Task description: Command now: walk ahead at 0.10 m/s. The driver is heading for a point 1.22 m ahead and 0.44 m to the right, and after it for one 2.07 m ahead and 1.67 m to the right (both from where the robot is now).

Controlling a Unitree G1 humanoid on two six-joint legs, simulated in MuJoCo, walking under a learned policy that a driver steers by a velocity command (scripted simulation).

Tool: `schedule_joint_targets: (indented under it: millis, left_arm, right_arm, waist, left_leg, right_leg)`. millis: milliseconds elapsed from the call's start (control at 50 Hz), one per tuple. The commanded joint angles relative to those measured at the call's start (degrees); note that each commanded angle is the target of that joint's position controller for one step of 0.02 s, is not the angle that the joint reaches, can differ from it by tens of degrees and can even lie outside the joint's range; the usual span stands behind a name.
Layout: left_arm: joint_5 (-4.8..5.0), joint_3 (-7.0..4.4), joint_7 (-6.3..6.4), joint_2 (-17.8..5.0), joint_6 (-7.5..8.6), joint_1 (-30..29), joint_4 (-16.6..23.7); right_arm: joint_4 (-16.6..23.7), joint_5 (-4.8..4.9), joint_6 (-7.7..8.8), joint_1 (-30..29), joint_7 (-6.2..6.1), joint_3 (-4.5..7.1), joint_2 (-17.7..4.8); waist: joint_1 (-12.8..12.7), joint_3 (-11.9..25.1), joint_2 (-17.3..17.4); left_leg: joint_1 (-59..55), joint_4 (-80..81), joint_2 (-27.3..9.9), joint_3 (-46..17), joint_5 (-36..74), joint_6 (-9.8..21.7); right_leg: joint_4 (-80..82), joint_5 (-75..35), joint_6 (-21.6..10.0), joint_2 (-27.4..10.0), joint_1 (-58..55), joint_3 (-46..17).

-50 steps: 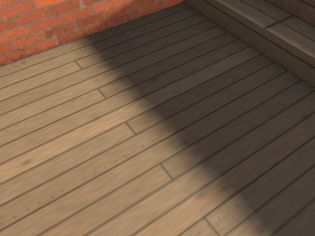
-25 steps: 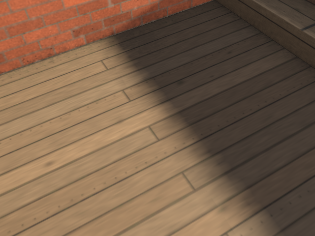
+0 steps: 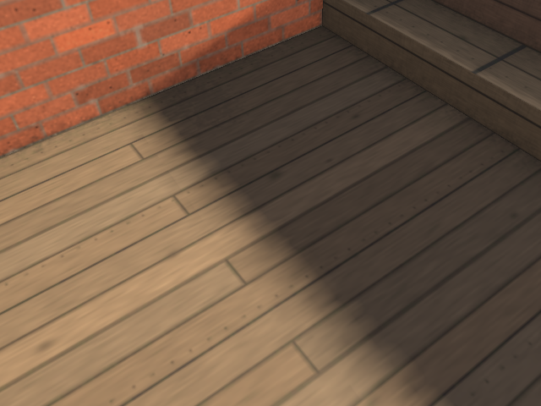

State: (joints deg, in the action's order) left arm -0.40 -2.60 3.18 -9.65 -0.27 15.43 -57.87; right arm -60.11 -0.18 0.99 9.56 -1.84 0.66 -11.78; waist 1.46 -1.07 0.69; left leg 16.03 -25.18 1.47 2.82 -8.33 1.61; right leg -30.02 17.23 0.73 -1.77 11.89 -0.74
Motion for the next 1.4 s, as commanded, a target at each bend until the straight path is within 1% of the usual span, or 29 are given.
schedule_joint_targets:
  millis: [20, 80, 120, 240, 320, 340, 360, 380, 400, 440, 500, 660, 720, 780, 800, 820, 840, 860, 880, 920, 980, 1040, 1180, 1240, 1260, 1280, 1300, 1340, 1400]
  left_arm:
    - [0.45, -1.65, -0.22, -5.86, 1.56, 5.03, -0.35]
    - [2.51, -4.25, -0.28, -13.35, 3.15, 13.34, -1.3]
    - [1.47, -3.46, -0.21, -9.92, 5.62, 11.72, -0.66]
    - [2.53, -3.58, -1.33, -10.5, 5.91, 7.39, 3.81]
    - [2.68, -3.71, -1.12, -11.3, 5.73, 4.52, 6.36]
    - [1.73, -3.01, -1.33, -9.48, 5.96, 1.37, 8.0]
    - [-0.15, -1.56, -1.87, -3.95, 6.44, -2.31, 11.01]
    - [2.51, -0.71, -1.7, 0.9, 7.91, 2.76, 13.83]
    - [5.03, -0.92, -1.81, -1.64, 8.4, 2.25, 14.53]
    - [4.19, -0.8, -2.5, -2.91, 7.31, -1.72, 15.51]
    - [3.69, -1.56, -4.25, -2.7, 4.31, 1.57, 15.11]
    - [2.69, -1.36, -5.97, -4.45, 2.95, -12.67, 24.3]
    - [2.91, -1.49, -8.25, -5.61, 3.77, -16.68, 27.07]
    - [4.08, -4.53, -8.55, -12.89, 2.42, -1.14, 24.55]
    - [3.72, -7.12, -7.67, -18.45, 1.59, 12.56, 20.54]
    - [3.94, -8.03, -5.92, -19.55, 1.22, 20.15, 16.75]
    - [1.57, -6.7, -5.81, -20.22, 1.58, 14.36, 17.15]
    - [-0.33, -4.7, -6.18, -15.99, 3.48, 12.53, 19.91]
    - [0.04, -4.22, -6.45, -12.41, 4.75, 14.64, 19.14]
    - [0.84, -3.2, -6.94, -11.29, 6.35, 6.29, 19.77]
    - [0.95, -2.74, -5.0, -11.22, 6.43, -0.52, 21.69]
    - [1.59, -2.55, -2.58, -11.14, 6.27, 1.98, 21.01]
    - [3.4, -3.63, -1.94, -11.67, 5.01, 7.06, 18.19]
    - [0.68, -2.83, -2.84, -10.66, 4.34, 1.8, 20.42]
    - [-0.55, -0.8, -3.35, -4.05, 4.82, 4.51, 21.92]
    - [4.66, 0.49, -3.54, -2.39, 5.63, 15.98, 21.95]
    - [5.33, 0.21, -3.04, -7.73, 5.21, 11.19, 20.53]
    - [1.79, 0.4, -3.49, -9.25, 6.0, -4.06, 23.72]
    - [0.57, 0.85, -3.95, -7.02, 7.08, -8.08, 26.44]
  right_arm:
    - [0.71, 0.07, 0.59, 1.76, -0.7, 1.14, -5.4]
    - [4.99, 2.47, 2.58, -6.98, 0.63, 1.2, -4.01]
    - [6.41, 3.23, 4.47, -7.98, 1.88, 2.15, -5.83]
    - [6.98, 1.7, 6.35, -8.17, 3.83, 1.69, -3.27]
    - [4.56, 2.89, 6.23, 3.1, 2.96, 3.2, -7.57]
    - [2.09, 3.34, 6.3, 13.59, 2.18, 4.71, -10.61]
    - [0.04, 2.26, 6.05, 25.38, 1.52, 6.46, -17.31]
    - [1.47, -0.27, 6.73, 24.75, 2.18, 5.78, -19.13]
    - [2.72, -0.78, 7.35, 17.64, 2.57, 4.24, -14.53]
    - [3.89, 0.32, 7.27, 9.69, 2.94, 2.37, -8.24]
    - [2.89, -1.08, 6.55, 7.19, 2.67, 1.53, -4.82]
    - [4.07, -0.94, 5.98, 10.72, 0.05, 2.08, -8.99]
    - [6.08, -0.9, 4.87, 11.98, -0.75, 2.99, -13.75]
    - [9.42, -0.55, 2.93, 9.65, -1.42, 4.77, -18.75]
    - [11.64, 0.0, 3.11, 6.12, -0.58, 5.11, -18.92]
    - [12.61, 0.74, 4.13, 3.79, 0.51, 4.52, -14.91]
    - [16.38, -0.62, 7.17, 6.81, 1.62, 1.4, -2.81]
    - [21.88, 1.8, 10.46, 8.02, 2.48, 0.55, -3.12]
    - [24.0, 3.26, 11.74, -0.77, 2.53, 1.76, -8.65]
    - [23.47, 2.11, 10.55, 1.29, 2.1, 2.02, -8.18]
    - [23.18, 0.47, 6.98, 4.59, 1.6, 3.06, -9.99]
    - [28.01, -1.79, 6.75, -8.1, 0.95, 2.19, -7.47]
    - [32.93, 2.86, 7.78, -16.48, 2.01, 4.36, -9.99]
    - [28.49, 2.82, 8.37, 7.9, 1.78, 7.38, -15.48]
    - [25.88, 1.07, 7.82, 20.4, 1.44, 7.35, -18.43]
    - [22.45, -0.57, 8.18, 21.09, 3.33, 7.76, -20.42]
    - [24.73, -0.03, 7.39, 16.0, 3.31, 6.11, -12.1]
    - [22.56, -0.18, 5.77, 14.52, 3.07, 5.34, -10.16]
    - [21.15, 0.57, 5.88, 12.0, 3.79, 3.77, -6.97]
  waist:
    - [-0.85, -0.08, -6.11]
    - [-6.09, -6.39, -14.4]
    - [-4.05, -8.58, -9.83]
    - [-1.97, -3.69, -8.07]
    - [5.52, -2.51, -8.23]
    - [11.35, 1.98, -6.2]
    - [15.8, 8.68, 8.91]
    - [9.9, 11.96, 24.38]
    - [6.9, 8.03, 18.53]
    - [4.14, -0.28, 6.38]
    - [-0.4, -2.39, 6.0]
    - [0.8, -10.39, -1.52]
    - [-0.35, -7.59, 1.68]
    - [-11.16, 2.55, 9.52]
    - [-17.33, 8.49, 9.45]
    - [-19.39, 7.0, 1.56]
    - [-7.54, 4.58, -18.95]
    - [-5.14, 16.69, -17.51]
    - [-8.08, 11.33, -6.42]
    - [-0.16, 2.02, 7.65]
    - [4.34, -2.85, 4.27]
    - [-0.15, -5.75, 1.35]
    - [-5.34, -1.18, -8.33]
    - [8.28, 14.32, -10.15]
    - [9.2, 24.37, 2.49]
    - [2.11, 28.02, 33.18]
    - [4.53, 16.77, 22.11]
    - [5.23, 5.24, 1.48]
    - [-0.12, 0.19, 3.42]
  left_leg:
    - [-3.25, 0.76, -1.0, -1.53, -13.9, 1.76]
    - [18.23, -17.36, -0.11, 0.65, -18.12, 2.28]
    - [33.35, -30.58, -6.47, -6.9, -14.26, 4.07]
    - [12.75, -13.71, -4.02, -0.82, -5.84, -0.75]
    - [-9.55, -7.99, -1.57, 0.58, -5.1, -2.8]
    - [-22.72, -7.51, -3.11, -1.74, -5.54, -1.95]
    - [-33.73, -2.86, -14.23, -14.72, -18.13, -0.25]
    - [-35.8, 10.26, -25.42, -44.09, -33.36, 6.17]
    - [-29.04, 14.77, -28.3, -48.78, -44.54, 8.17]
    - [-19.93, 12.79, -24.59, -30.15, -28.23, 5.36]
    - [-11.42, 13.48, -18.71, -10.13, -9.89, 1.6]
    - [-13.71, 19.44, -16.08, 9.59, 9.74, 1.01]
    - [-18.2, 12.87, -15.81, 15.12, 45.57, -1.04]
    - [-19.06, -9.72, -18.45, 14.88, 79.48, 1.08]
    - [-11.74, -25.26, -17.54, 12.39, 75.78, 2.47]
    - [1.84, -49.27, -9.06, 11.68, 31.58, 0.58]
    - [24.6, -71.23, 0.64, 3.26, -24.77, 0.23]
    - [35.93, -75.19, 1.66, -10.63, -23.13, 2.46]
    - [37.79, -70.33, -0.76, -11.74, -16.73, 4.22]
    - [31.44, -59.52, -5.32, -12.21, -9.61, 3.05]
    - [22.74, -47.48, -8.59, -11.24, -7.8, -2.07]
    - [15.63, -28.51, -6.4, -6.14, 6.92, -5.07]
    - [7.56, -2.32, -1.19, -8.66, 10.87, -5.44]
    - [-19.22, -7.93, -4.74, -8.19, 1.96, -0.14]
    - [-39.11, -7.22, -14.11, -24.79, -16.02, 4.28]
    - [-45.88, 9.47, -25.7, -62.75, -39.4, 14.22]
    - [-40.24, 11.24, -22.68, -60.74, -46.65, 12.99]
    - [-23.92, 10.3, -16.12, -41.9, -26.08, 10.92]
    - [-10.76, 12.32, -10.56, -33.18, -12.54, 11.89]
  right_leg:
    - [10.6, 10.83, -2.95, -1.5, 3.89, -2.08]
    - [24.17, 34.12, -13.48, -17.1, -4.72, -24.81]
    - [25.18, 23.92, -14.89, -21.63, -12.7, -29.53]
    - [23.49, 8.07, -10.18, -11.01, -0.9, -12.6]
    - [14.77, 7.16, -8.94, -8.58, 12.16, -11.64]
    - [2.34, -2.06, -6.96, -5.42, 18.85, -9.49]
    - [-23.6, -2.04, -3.99, -0.26, 28.25, -3.58]
    - [-41.11, 12.32, -4.14, 5.29, 39.47, -6.06]
    - [-51.48, 7.06, -6.07, 0.25, 44.83, -9.82]
    - [-54.65, -4.53, -7.74, -5.25, 48.02, -7.09]
    - [-50.63, -10.73, -7.54, -8.63, 40.91, -6.32]
    - [-28.29, -22.06, -6.68, -5.66, 41.92, 2.4]
    - [-18.2, -19.14, -9.38, -0.73, 30.45, 11.25]
    - [-19.9, -9.71, -11.81, 5.14, 7.89, 13.79]
    - [-15.77, -7.93, -14.23, 5.82, -10.48, 10.27]
    - [-6.17, -10.53, -16.53, 3.5, -23.67, 3.02]
    - [-6.57, -11.43, -21.27, -2.81, -31.2, -18.72]
    - [7.69, 14.55, -29.83, -12.2, -36.54, -45.82]
    - [17.1, 21.69, -25.76, -12.63, -30.37, -49.2]
    - [18.03, 16.89, -21.93, -10.34, -9.8, -41.54]
    - [19.05, 8.63, -20.61, -3.17, 9.05, -28.44]
    - [18.11, -4.97, -18.8, 2.8, 18.71, -18.05]
    - [7.75, -3.27, -13.4, 0.78, 2.22, -24.96]
    - [-19.26, -26.13, -8.88, 2.13, 2.07, -20.9]
    - [-40.32, -8.07, -7.26, 5.68, 16.07, -15.37]
    - [-54.81, 12.44, -5.27, 8.61, 33.0, -12.36]
    - [-58.09, 7.74, -5.38, 3.7, 39.18, -11.11]
    - [-54.74, 4.96, -5.98, 1.53, 36.67, -7.14]
    - [-40.03, 4.16, -5.94, -1.91, 30.3, -6.61]
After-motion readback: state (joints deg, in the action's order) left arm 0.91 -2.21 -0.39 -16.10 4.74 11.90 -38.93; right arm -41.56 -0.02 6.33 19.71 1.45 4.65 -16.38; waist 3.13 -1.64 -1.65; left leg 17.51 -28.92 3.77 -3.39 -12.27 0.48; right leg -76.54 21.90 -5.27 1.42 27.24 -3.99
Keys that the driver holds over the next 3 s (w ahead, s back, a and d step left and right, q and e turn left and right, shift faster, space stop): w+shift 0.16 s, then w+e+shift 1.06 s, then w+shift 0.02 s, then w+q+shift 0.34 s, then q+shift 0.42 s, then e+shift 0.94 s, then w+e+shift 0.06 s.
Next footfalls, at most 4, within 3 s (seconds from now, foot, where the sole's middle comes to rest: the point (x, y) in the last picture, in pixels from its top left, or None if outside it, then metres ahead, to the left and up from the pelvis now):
0.36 left None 0.21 0.20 -0.77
0.82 right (334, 387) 0.57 -0.12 -0.77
1.24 left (351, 248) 0.99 -0.21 -0.77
1.64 right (488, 258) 0.94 -0.61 -0.77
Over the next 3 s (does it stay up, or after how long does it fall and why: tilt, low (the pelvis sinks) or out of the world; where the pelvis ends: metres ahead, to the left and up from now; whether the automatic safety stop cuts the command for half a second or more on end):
stays up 1.15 -0.63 0.00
